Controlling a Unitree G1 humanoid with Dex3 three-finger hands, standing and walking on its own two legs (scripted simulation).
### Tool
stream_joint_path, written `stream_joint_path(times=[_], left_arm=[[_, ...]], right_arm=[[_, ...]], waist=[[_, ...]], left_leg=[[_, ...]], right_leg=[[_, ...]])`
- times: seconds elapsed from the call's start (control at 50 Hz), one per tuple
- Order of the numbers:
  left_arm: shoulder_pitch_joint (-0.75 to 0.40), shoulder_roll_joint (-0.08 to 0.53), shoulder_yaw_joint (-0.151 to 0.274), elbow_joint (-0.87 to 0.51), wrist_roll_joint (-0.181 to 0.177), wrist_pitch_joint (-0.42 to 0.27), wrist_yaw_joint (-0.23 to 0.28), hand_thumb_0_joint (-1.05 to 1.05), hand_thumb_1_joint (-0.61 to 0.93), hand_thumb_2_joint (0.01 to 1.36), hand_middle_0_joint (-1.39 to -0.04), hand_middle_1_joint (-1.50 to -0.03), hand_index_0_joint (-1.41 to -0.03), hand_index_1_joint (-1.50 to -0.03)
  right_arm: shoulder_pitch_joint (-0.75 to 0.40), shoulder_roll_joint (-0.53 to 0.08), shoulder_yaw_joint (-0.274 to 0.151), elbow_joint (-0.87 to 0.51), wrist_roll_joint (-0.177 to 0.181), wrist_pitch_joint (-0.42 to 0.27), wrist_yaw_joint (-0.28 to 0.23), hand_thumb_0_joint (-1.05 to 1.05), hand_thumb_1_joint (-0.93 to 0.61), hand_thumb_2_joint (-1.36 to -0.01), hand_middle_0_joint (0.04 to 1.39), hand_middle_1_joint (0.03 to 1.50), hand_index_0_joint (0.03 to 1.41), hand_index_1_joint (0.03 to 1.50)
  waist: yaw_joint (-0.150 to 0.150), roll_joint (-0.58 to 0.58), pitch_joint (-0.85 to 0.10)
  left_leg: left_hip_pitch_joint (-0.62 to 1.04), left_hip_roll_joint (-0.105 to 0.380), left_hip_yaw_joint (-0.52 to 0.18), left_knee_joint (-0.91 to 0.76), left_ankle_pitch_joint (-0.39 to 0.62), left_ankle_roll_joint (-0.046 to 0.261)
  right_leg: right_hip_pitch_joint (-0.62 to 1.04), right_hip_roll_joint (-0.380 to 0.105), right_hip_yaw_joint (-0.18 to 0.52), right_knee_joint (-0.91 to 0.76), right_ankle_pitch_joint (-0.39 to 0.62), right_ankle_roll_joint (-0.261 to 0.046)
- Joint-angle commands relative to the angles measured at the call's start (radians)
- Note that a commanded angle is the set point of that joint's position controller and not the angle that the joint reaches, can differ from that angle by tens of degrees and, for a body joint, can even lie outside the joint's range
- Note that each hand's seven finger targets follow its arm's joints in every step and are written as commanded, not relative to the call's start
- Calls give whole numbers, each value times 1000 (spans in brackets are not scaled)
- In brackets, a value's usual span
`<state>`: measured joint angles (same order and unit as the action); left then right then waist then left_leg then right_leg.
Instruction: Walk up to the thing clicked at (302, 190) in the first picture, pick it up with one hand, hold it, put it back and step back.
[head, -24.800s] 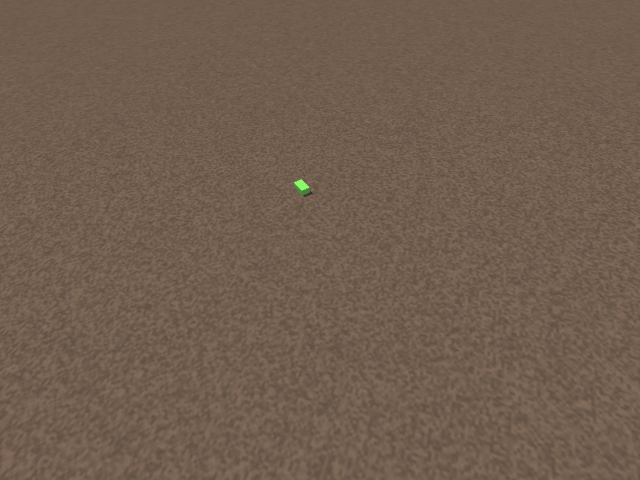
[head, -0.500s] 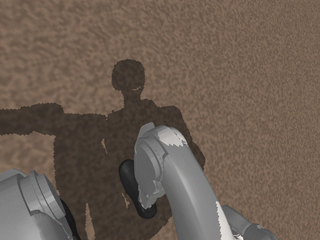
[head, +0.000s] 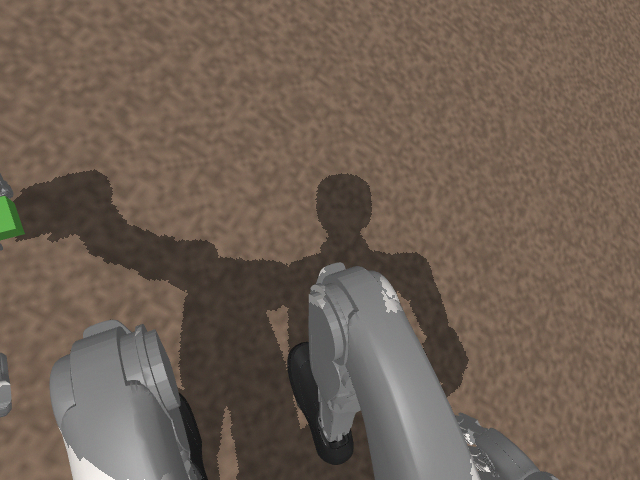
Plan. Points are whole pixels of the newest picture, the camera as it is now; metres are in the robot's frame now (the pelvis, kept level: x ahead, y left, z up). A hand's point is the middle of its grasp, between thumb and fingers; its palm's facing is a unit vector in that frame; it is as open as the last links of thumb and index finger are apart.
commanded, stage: settle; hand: left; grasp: from above
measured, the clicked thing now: out of the picture +0.46 +0.34 -0.22
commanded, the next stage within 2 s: lift in 0.32 s
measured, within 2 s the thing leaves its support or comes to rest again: neither
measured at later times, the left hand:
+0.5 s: hand out of the picture +0.45 +0.33 -0.13, palm faces -0.43 -0.08 -0.90, open 7.3 cm
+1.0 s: hand out of the picture +0.39 +0.34 -0.01, palm faces -0.44 -0.11 -0.89, open 7.3 cm
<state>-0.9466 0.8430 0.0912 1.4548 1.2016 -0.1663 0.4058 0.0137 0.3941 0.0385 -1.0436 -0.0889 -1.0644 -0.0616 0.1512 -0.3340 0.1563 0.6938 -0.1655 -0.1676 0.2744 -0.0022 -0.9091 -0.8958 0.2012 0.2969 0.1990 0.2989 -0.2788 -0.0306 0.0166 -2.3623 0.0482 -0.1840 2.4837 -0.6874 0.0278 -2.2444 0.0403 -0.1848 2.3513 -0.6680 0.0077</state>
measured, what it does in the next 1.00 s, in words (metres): rises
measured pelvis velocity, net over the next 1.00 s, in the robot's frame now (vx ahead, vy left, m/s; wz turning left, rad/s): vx -0.01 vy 0.00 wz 0.13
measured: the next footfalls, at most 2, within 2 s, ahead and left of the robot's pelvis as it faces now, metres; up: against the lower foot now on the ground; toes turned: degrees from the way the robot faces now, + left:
none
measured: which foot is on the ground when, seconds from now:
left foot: down 0.00-1.00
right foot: down 0.00-1.00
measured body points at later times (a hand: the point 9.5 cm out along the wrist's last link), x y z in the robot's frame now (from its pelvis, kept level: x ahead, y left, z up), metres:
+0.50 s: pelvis +0.00 +0.00 +0.02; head +0.22 +0.08 +0.40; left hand +0.47 +0.33 -0.08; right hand +0.07 -0.27 -0.08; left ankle +0.07 +0.12 -0.28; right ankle +0.11 -0.11 -0.28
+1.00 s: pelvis -0.01 +0.00 +0.10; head +0.19 +0.06 +0.50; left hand +0.41 +0.34 +0.04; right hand +0.11 -0.26 -0.02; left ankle +0.07 +0.12 -0.28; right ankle +0.11 -0.11 -0.28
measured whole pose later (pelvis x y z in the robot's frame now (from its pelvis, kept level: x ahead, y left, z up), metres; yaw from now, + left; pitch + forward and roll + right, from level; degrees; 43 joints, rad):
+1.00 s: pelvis -0.01 +0.00 +0.10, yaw +7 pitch +34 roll -6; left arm -0.72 0.64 -0.01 0.98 1.08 -0.13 0.12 0.01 0.39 0.08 -1.03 -0.11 -1.03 -0.10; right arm 0.19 -0.29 0.00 0.67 -0.03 0.01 0.10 0.00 -0.92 -0.90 0.20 0.30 0.20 0.30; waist -0.12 0.04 -0.16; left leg -2.10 0.03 -0.07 2.13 -0.63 0.03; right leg -2.03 0.01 -0.08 2.07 -0.65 0.00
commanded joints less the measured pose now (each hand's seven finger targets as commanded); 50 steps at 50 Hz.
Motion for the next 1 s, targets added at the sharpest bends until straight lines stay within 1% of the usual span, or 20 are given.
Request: stream_joint_path(times=[0.0, 0.02, 0.06, 0.12, 0.16, 0.22, 0.3, 0.36, 0.4, 0.42, 0.44, 0.48, 0.62, 0.66, 0.74, 0.76, 0.82, 0.88, 0.92, 0.98], left_arm=[[-298, 201, 7, -140, -2, 1, 0, 0, 964, 220, -1331, -119, -1334, -120], [-335, 171, -24, -167, -7, -3, -7, 0, 946, 211, -1331, -100, -1329, -106], [-330, 223, -1, -178, -1, -9, -11, 0, 913, 194, -1288, -110, -1292, -109], [-320, 218, 9, -178, 8, -6, -21, 0, 943, 220, -1321, -95, -1319, -100], [-333, 185, -13, -175, 6, -4, -28, 0, 952, 198, -1326, -83, -1325, -88], [-351, 211, 1, -202, 3, -7, -34, 0, 936, 221, -1322, -88, -1316, -97], [-355, 188, -15, -216, -2, -6, -53, 0, 953, 242, -1346, -68, -1333, -85], [-343, 200, -2, -226, -8, -5, -59, 0, 952, 239, -1344, -63, -1331, -79], [-351, 182, -14, -240, -8, -5, -68, 0, 986, 176, -1379, -107, -1385, -102], [-345, 181, -15, -245, -9, -3, -73, 0, 906, 202, -1299, -27, -1305, -24], [-345, 203, 3, -266, -14, -2, -73, 0, 940, 133, -1330, -97, -1342, -86], [-324, 198, 11, -298, -26, 9, -78, 0, 931, 159, -1291, -109, -1303, -97], [-266, 160, -2, -372, -52, 40, -151, 0, 933, 197, -1297, -106, -1304, -99], [-234, 142, 3, -424, -62, 36, -169, 0, 913, 211, -1285, -110, -1289, -105], [-196, 110, -14, -482, -80, 30, -207, 0, 914, 222, -1264, -159, -1278, -145], [-181, 122, -2, -504, -89, 30, -212, 0, 897, 225, -1253, -163, -1266, -150], [-143, 64, -33, -556, -112, 25, -233, 0, 908, 264, -1255, -200, -1269, -186], [-129, 90, -19, -629, -130, 30, -241, 0, 876, 267, -1227, -210, -1242, -196], [-95, 40, -45, -658, -139, 34, -250, 0, 844, 287, -1213, -208, -1222, -200], [-54, 41, -34, -710, -153, 48, -253, 0, 837, 285, -1189, -231, -1204, -216]], right_arm=[[199, -258, -99, -8, 16, 24, -30, 0, -904, -903, 199, 300, 199, 300], [181, -247, -92, -29, 23, 26, -34, 0, -907, -904, 199, 300, 199, 300], [186, -254, -99, -18, 26, 30, -47, 0, -904, -903, 199, 300, 199, 300], [196, -247, -106, -16, 28, 45, -59, 0, -901, -901, 200, 300, 199, 300], [199, -238, -109, -16, 29, 49, -67, 0, -902, -901, 200, 300, 199, 300], [203, -233, -113, -14, 32, 60, -79, 0, -904, -902, 200, 300, 199, 300], [213, -227, -121, -19, 36, 69, -93, 0, -901, -901, 200, 300, 199, 300], [222, -223, -128, -15, 38, 75, -103, 0, -901, -900, 200, 300, 199, 300], [229, -215, -131, -14, 41, 81, -108, 0, -935, -914, 198, 300, 198, 300], [236, -213, -133, -11, 43, 83, -110, 0, -886, -895, 200, 300, 200, 300], [238, -215, -136, -8, 45, 86, -111, 0, -933, -913, 199, 300, 199, 300], [232, -210, -145, -12, 54, 93, -116, 0, -918, -908, 199, 300, 199, 300], [245, -197, -184, -15, 83, 124, -126, 0, -914, -907, 199, 300, 199, 300], [242, -192, -196, -16, 93, 134, -133, 0, -913, -906, 200, 300, 199, 300], [239, -181, -215, -30, 107, 148, -147, 0, -913, -906, 200, 300, 199, 300], [238, -179, -218, -37, 110, 150, -152, 0, -912, -906, 200, 300, 200, 300], [231, -165, -224, -51, 117, 155, -162, 0, -910, -905, 200, 300, 200, 300], [219, -166, -232, -69, 129, 159, -178, 0, -910, -905, 200, 300, 200, 300], [211, -154, -236, -73, 136, 162, -189, 0, -909, -905, 200, 300, 200, 300], [200, -153, -240, -80, 149, 165, -204, 0, -906, -904, 200, 300, 200, 300]], waist=[[-27, 355, -630], [-24, 351, -642], [-4, 361, -650], [6, 357, -680], [-5, 351, -662], [7, 351, -708], [2, 331, -693], [20, 332, -710], [8, 320, -731], [12, 320, -740], [30, 330, -768], [56, 363, -807], [75, 355, -827], [97, 351, -835], [97, 315, -814], [111, 285, -823], [112, 268, -814], [131, 258, -836], [132, 250, -830], [149, 254, -833]], left_leg=[[461, -11, 63, -278, 132, 0], [457, -14, 67, -281, 122, 0], [472, -17, 70, -290, 123, -1], [498, -22, 77, -299, 145, -3], [499, -26, 88, -303, 141, 0], [496, -28, 99, -296, 157, 3], [504, -30, 98, -321, 133, 4], [521, -33, 105, -330, 138, 2], [525, -33, 111, -329, 150, 5], [526, -33, 116, -332, 168, 6], [536, -34, 116, -337, 181, 5], [582, -36, 120, -367, 193, 2], [654, -38, 116, -441, 192, 3], [677, -40, 116, -468, 205, 2], [687, -41, 116, -512, 173, 8], [691, -41, 121, -517, 172, 12], [713, -40, 122, -561, 143, 14], [748, -40, 117, -613, 109, 15], [776, -37, 115, -646, 103, 14], [831, -39, 106, -703, 113, 11]], right_leg=[[318, 52, -13, -244, 181, -43], [319, 51, -7, -249, 165, -45], [310, 47, -7, -250, 162, -45], [316, 39, -3, -247, 184, -45], [302, 34, 1, -263, 183, -44], [337, 37, 17, -269, 188, -45], [324, 34, 15, -286, 160, -48], [344, 29, 24, -296, 156, -50], [367, 31, 31, -309, 172, -46], [385, 30, 33, -312, 193, -44], [392, 28, 34, -310, 200, -47], [393, 23, 31, -315, 218, -47], [404, 17, 42, -352, 219, -54], [412, 10, 47, -362, 228, -53], [428, 7, 62, -411, 200, -52], [450, 7, 68, -429, 197, -50], [481, 8, 75, -471, 174, -47], [520, 10, 83, -514, 146, -46], [546, 11, 85, -543, 148, -44], [592, 6, 88, -579, 159, -42]])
